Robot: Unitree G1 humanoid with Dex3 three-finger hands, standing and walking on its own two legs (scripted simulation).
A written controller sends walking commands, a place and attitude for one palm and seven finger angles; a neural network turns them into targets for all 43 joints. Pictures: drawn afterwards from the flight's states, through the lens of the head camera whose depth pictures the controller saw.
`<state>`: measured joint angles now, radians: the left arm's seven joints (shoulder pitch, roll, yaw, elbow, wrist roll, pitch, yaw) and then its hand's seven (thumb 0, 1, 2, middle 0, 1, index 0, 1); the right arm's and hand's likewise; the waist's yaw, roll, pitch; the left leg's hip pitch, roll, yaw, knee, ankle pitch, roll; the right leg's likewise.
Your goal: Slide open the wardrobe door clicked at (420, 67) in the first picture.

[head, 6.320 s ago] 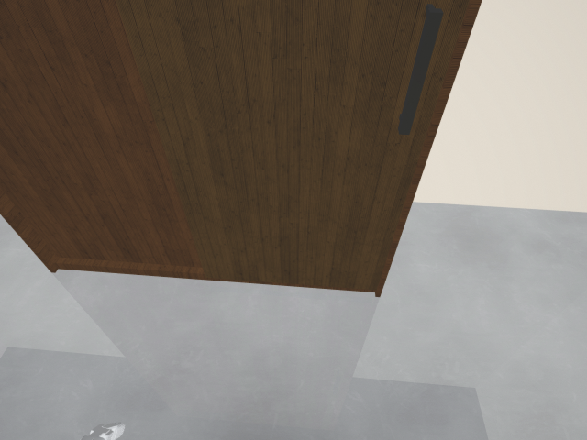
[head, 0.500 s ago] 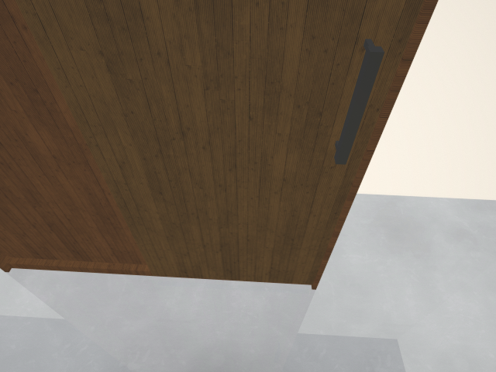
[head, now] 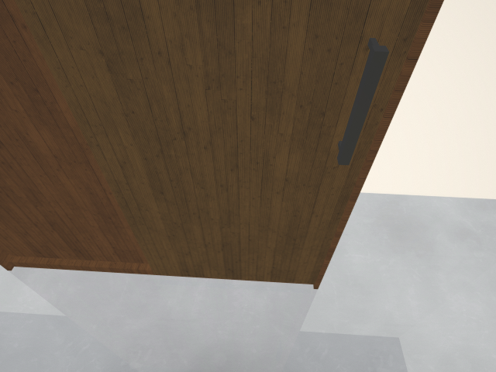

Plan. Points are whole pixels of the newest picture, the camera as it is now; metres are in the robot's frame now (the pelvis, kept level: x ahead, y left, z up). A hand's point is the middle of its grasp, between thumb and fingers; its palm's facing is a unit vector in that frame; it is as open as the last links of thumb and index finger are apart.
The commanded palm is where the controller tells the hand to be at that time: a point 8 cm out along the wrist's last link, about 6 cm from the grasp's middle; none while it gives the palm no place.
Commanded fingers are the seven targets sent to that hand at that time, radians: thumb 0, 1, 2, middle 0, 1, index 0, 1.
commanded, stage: look again from close up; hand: right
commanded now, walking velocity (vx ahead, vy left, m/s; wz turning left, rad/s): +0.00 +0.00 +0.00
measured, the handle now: (356, 107) +0.56 -0.17 +0.15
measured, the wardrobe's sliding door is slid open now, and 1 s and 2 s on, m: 0.00 0.00 0.00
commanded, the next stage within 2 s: shuffle to correct the standing spot in 0.12 s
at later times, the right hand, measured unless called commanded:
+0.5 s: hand out of the picture +0.00 -0.17 -0.19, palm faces +0.08 +0.99 -0.15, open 7.4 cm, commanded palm none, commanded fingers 0.00 -0.90 -0.90 0.20 0.30 0.20 0.30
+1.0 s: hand (368, 367) +0.19 -0.22 -0.18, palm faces +0.07 +0.97 -0.23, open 7.3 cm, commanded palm none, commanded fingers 0.00 -0.90 -0.90 0.20 0.30 0.20 0.30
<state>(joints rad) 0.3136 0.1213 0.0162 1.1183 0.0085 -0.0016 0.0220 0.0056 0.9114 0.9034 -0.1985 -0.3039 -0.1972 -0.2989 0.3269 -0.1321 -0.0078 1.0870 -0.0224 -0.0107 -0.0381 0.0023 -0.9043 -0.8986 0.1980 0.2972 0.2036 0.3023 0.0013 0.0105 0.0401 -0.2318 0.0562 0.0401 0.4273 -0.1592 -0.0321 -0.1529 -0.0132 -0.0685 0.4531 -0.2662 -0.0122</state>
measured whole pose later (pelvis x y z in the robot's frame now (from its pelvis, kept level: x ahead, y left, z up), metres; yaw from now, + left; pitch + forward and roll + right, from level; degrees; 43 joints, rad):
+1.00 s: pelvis +0.11 -0.03 -0.01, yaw -4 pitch -1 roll +1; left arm 0.34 0.10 0.05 1.11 0.00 0.03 0.05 0.01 0.91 0.90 -0.20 -0.30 -0.20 -0.30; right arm 0.13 -0.17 -0.05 0.98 -0.03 -0.01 -0.05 0.01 -0.92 -0.90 0.20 0.30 0.20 0.30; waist 0.04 -0.01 0.13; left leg -0.33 0.06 0.13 0.58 -0.22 0.01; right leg -0.28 -0.01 -0.03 0.88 -0.56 0.00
